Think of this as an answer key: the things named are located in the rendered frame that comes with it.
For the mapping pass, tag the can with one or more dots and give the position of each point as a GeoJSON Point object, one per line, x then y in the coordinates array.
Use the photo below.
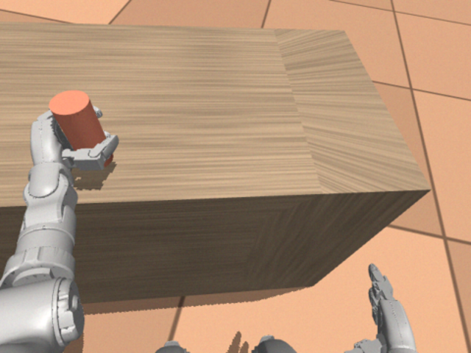
{"type": "Point", "coordinates": [76, 116]}

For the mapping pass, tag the right robot hand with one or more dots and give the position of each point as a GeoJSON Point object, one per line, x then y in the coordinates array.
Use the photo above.
{"type": "Point", "coordinates": [394, 329]}

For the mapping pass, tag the left robot arm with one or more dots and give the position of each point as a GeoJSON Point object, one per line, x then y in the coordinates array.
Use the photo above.
{"type": "Point", "coordinates": [40, 308]}

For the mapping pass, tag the left robot hand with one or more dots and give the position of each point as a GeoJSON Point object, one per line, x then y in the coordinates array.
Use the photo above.
{"type": "Point", "coordinates": [49, 144]}

